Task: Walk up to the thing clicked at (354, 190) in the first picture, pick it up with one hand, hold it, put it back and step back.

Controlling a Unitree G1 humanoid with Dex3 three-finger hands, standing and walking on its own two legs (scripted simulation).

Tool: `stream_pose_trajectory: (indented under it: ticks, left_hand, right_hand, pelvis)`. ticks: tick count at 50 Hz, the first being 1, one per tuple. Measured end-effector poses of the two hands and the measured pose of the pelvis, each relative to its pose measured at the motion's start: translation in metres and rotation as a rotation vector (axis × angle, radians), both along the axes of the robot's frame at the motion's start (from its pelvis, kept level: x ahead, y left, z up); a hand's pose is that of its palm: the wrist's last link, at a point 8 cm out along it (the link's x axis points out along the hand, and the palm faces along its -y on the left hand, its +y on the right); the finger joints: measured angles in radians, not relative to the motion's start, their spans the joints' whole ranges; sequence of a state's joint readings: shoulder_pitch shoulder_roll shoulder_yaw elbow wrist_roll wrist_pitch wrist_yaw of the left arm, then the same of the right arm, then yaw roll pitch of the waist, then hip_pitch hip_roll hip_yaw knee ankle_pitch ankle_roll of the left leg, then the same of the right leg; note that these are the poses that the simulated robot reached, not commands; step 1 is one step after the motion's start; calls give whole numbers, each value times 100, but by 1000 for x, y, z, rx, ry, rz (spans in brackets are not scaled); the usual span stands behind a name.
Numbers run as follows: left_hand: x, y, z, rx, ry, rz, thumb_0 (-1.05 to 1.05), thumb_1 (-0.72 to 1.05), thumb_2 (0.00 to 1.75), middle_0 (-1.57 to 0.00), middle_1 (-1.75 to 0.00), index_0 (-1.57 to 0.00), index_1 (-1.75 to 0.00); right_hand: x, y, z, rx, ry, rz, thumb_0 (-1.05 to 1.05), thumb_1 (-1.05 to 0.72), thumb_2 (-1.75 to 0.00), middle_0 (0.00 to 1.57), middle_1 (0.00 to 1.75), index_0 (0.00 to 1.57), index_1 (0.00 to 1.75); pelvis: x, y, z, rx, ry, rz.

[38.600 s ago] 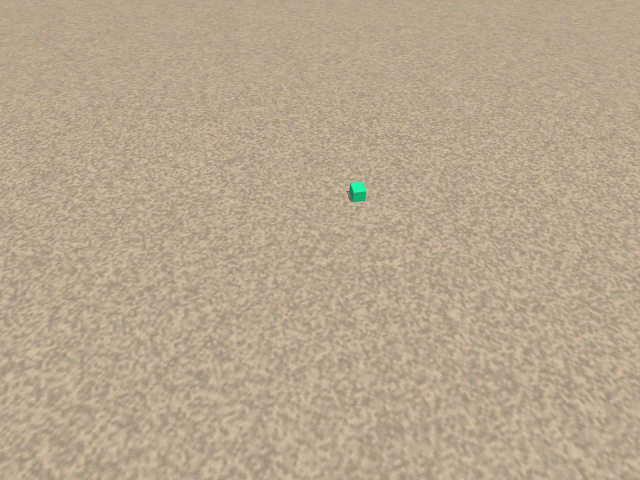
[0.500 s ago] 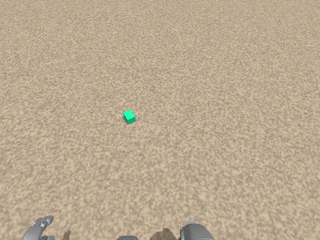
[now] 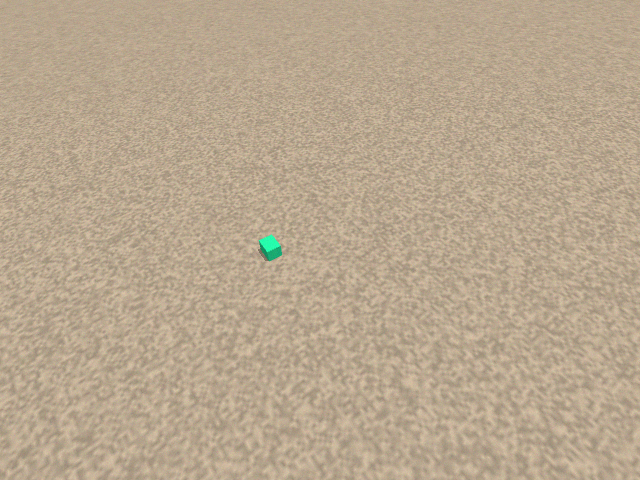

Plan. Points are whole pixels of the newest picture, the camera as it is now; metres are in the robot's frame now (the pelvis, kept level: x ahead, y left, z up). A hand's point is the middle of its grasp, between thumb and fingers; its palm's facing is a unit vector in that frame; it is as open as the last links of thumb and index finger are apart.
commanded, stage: step back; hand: left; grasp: from above
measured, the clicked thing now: (270, 247) +1.10 +0.28 -0.73
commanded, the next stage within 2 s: stand in 0.92 s
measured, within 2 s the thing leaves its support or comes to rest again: neither
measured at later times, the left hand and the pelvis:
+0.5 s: hand out of the picture +0.08 +0.26 -0.14, palm faces +0.05 -0.93 -0.38, open 7.4 cm; pelvis +0.02 -0.01 +0.00, yaw +1 degrees
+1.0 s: hand out of the picture +0.15 +0.27 -0.14, palm faces +0.02 -0.94 -0.35, open 7.4 cm; pelvis +0.06 +0.01 +0.01, yaw +1 degrees
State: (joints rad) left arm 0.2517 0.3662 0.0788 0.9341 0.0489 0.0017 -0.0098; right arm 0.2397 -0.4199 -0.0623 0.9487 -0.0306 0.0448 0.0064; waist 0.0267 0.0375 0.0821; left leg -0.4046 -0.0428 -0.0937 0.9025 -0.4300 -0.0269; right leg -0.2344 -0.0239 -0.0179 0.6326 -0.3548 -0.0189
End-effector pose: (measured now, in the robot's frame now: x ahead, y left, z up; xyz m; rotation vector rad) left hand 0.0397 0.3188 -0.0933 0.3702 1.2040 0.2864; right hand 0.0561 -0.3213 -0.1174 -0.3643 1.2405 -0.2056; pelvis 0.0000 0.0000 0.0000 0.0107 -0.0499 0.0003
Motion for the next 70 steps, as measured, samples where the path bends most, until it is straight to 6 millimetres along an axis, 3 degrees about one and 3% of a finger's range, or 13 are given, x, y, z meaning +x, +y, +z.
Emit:
stream_pose_trajectory:
  ticks: [3,7,11,15,20,25,36,44,49,56,70]
  left_hand:
    - [-6,12,-3,-1,-25,18,1,90,90,-21,-30,-21,-30]
    - [-12,23,-10,-18,-3,27,1,90,90,-21,-30,-21,-30]
    - [-5,22,-11,-38,8,15,1,90,90,-21,-30,-21,-30]
    - [9,13,-10,-52,-7,-15,1,90,90,-20,-30,-20,-30]
    - [26,-5,-11,-39,-40,-23,1,90,90,-20,-30,-20,-30]
    - [33,-18,-7,-51,-64,2,1,90,90,-21,-30,-21,-30]
    - [67,-2,-18,-70,-32,29,1,90,90,-21,-30,-21,-30]
    - [93,1,-13,-73,-43,5,1,90,90,-21,-30,-21,-30]
    - [101,-1,-9,-79,-43,-6,1,90,90,-20,-30,-20,-30]
    - [103,-9,-6,-99,-23,-24,1,90,90,-20,-30,-20,-30]
    - [87,-12,-6,-101,13,-28,1,90,90,-20,-30,-21,-30]
  right_hand:
    - [-15,7,-2,-2,52,16,0,-90,-89,20,30,20,30]
    - [-21,22,3,3,28,8,1,-90,-89,20,30,20,30]
    - [-20,30,13,11,-21,7,1,-90,-89,20,30,21,30]
    - [-13,25,17,14,-47,-1,0,-90,-89,20,30,21,30]
    - [5,7,6,15,-53,-14,0,-90,-89,20,30,21,30]
    - [31,4,4,14,-42,12,0,-90,-89,20,30,20,30]
    - [77,31,5,19,-49,38,0,-90,-89,20,30,20,30]
    - [112,45,14,42,-95,43,0,-90,-89,20,30,20,30]
    - [123,47,19,51,-118,42,0,-90,-89,20,30,20,30]
    - [118,46,24,55,-110,30,0,-90,-89,20,30,20,30]
    - [76,36,21,47,-31,-16,0,-90,-89,20,30,20,30]
  pelvis:
    - [-4,6,-3,-7,2,31]
    - [-9,14,-2,21,-8,27]
    - [-8,13,4,9,-4,21]
    - [-4,7,6,1,-2,9]
    - [7,-7,-1,-24,-6,10]
    - [19,-8,2,-16,-1,24]
    - [45,7,2,-5,6,26]
    - [54,8,9,-15,16,21]
    - [56,11,13,-13,12,17]
    - [58,12,19,-11,10,14]
    - [51,9,22,-10,6,10]
